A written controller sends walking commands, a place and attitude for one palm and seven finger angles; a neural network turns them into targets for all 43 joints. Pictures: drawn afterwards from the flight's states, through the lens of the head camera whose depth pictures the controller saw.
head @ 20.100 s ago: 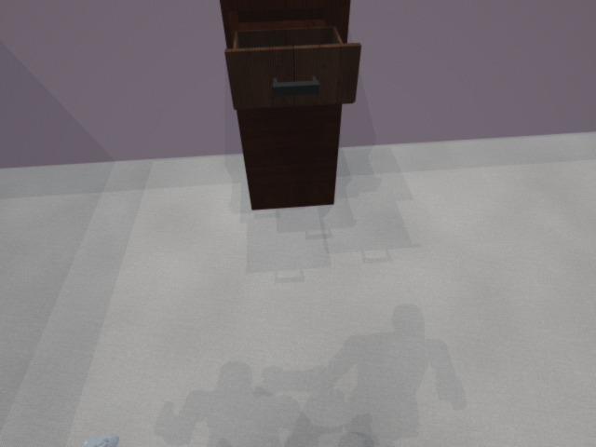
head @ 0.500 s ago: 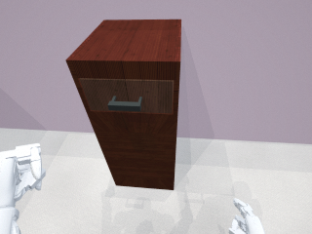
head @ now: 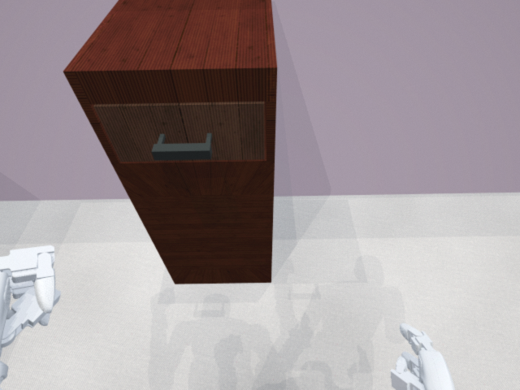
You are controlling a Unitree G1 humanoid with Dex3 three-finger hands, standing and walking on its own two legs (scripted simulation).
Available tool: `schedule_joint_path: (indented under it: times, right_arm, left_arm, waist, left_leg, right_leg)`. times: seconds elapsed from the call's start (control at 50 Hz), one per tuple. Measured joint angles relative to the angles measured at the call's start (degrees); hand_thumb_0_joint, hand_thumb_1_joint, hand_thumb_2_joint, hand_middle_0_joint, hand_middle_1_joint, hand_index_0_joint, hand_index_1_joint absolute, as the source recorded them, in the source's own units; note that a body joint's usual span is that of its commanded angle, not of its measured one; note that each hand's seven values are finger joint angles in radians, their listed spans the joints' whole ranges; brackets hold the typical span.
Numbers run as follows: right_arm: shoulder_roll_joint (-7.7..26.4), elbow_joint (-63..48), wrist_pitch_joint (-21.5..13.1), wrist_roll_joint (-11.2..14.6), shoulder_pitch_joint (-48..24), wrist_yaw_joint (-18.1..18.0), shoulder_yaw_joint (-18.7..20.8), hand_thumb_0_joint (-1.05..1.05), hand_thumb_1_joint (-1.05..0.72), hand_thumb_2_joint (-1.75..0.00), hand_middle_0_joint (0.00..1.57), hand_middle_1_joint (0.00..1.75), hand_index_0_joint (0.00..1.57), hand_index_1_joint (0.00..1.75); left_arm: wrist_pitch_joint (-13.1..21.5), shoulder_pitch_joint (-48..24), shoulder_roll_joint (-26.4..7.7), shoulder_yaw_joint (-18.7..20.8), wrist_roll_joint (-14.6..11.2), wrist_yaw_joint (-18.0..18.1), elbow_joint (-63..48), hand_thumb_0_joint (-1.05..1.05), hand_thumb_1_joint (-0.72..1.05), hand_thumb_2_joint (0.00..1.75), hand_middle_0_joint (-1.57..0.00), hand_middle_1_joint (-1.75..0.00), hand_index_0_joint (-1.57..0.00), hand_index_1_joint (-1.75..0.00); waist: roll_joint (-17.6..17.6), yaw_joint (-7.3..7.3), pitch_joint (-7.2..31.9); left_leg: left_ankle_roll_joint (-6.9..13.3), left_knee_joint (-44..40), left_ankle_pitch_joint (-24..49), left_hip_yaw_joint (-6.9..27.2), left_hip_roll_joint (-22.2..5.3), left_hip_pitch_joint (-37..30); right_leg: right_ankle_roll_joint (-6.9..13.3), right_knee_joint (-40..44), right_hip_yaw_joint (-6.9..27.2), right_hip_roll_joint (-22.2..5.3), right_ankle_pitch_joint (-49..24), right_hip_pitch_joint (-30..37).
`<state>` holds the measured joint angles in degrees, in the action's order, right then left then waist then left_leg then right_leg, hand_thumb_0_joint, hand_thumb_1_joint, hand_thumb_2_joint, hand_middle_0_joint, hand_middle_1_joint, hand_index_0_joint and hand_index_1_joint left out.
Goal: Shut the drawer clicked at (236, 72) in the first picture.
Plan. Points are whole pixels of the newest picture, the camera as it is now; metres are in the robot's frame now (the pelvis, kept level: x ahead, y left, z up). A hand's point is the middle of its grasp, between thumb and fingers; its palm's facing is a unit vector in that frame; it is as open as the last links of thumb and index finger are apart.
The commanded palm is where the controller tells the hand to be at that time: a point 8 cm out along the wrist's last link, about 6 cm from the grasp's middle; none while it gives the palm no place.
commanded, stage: step back with the hand held close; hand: left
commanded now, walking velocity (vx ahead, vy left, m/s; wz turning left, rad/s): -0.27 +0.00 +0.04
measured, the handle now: (184, 144) +0.59 +0.21 +0.02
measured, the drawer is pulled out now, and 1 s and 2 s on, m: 0.00 0.00 0.00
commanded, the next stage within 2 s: stop stepping back and stand still in 1.04 s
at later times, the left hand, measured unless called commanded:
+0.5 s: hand out of the picture +0.12 +0.25 +0.16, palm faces +0.41 -0.79 -0.46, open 3.2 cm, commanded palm +0.05 +0.29 +0.17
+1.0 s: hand out of the picture +0.02 +0.27 +0.18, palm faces +0.47 -0.75 -0.46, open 3.2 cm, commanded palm -0.05 +0.30 +0.17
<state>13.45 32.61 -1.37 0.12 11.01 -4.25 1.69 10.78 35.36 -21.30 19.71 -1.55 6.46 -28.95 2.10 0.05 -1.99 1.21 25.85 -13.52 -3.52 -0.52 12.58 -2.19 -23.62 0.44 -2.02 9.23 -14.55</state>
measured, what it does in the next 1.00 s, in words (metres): walks backwards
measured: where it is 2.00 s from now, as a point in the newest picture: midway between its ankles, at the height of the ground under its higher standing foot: outside the picture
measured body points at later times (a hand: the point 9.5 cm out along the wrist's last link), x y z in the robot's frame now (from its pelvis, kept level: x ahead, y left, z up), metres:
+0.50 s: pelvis -0.07 +0.01 -0.01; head -0.05 +0.02 +0.44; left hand +0.09 +0.29 +0.18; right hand +0.10 -0.23 -0.09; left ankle +0.00 +0.10 -0.74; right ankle +0.03 -0.14 -0.74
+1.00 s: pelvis -0.15 +0.00 -0.02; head -0.14 +0.03 +0.43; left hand -0.01 +0.30 +0.20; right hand +0.03 -0.22 -0.09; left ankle +0.00 +0.11 -0.74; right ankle -0.17 -0.15 -0.70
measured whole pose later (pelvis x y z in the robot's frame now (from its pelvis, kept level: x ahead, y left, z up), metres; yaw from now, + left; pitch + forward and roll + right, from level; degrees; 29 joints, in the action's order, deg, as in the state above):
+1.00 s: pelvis -0.15 +0.00 -0.02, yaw +7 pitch +1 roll -6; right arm 9.5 35.1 -7.6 -0.7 12.5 -3.6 2.1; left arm 18.0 32.6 -25.5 25.5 -1.3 9.2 -35.2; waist 2.3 1.9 -1.1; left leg 3.0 32.1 -2.4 0.4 -4.2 31.3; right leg -0.5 -53.0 1.2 6.0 26.9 -22.6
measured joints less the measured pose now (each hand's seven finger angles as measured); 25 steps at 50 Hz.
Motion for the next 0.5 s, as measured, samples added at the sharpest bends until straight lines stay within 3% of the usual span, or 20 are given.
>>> schedule_joint_path:
  times: [0.12, 0.36, 0.5]
  right_arm:
    - [-1.05, -0.41, -0.18, 0.19, 0.17, -0.27, -0.08, 0.01, -0.90, -0.90, 0.20, 0.30, 0.20, 0.30]
    - [-1.80, -0.94, -3.14, 0.00, 0.26, -0.02, -1.15, 0.01, -0.90, -0.90, 0.20, 0.30, 0.20, 0.30]
    - [-1.23, -0.03, -3.71, -0.09, 1.59, -0.51, -0.79, 0.01, -0.90, -0.90, 0.20, 0.30, 0.20, 0.30]
  left_arm:
    - [0.99, 0.08, -1.29, 2.17, 0.04, 0.82, -1.95, 0.02, 0.88, 0.90, -1.41, -1.60, -1.40, -1.60]
    - [3.29, -0.78, 0.93, 1.73, 1.25, 1.90, -3.32, 0.02, 0.88, 0.90, -1.41, -1.60, -1.40, -1.60]
    - [4.55, -1.18, 0.00, 1.98, 1.44, 2.77, -3.64, 0.02, 0.88, 0.90, -1.41, -1.60, -1.40, -1.60]
  waist:
    - [-1.22, -0.39, -0.46]
    - [-1.16, -0.77, -0.10]
    - [-1.52, 0.48, -0.05]
  left_leg:
    - [0.37, 2.18, 0.30, 0.01, 0.46, 2.30]
    - [0.75, 8.39, 0.04, 1.12, -0.31, 8.53]
    - [0.96, 8.15, 2.31, 2.15, -0.11, 10.32]
  right_leg:
    - [-0.23, -2.48, 0.09, -0.51, -0.12, -2.36]
    - [0.08, -5.27, -0.76, 0.22, -1.74, -6.72]
    - [0.11, -5.10, 0.37, 1.42, -0.17, -7.89]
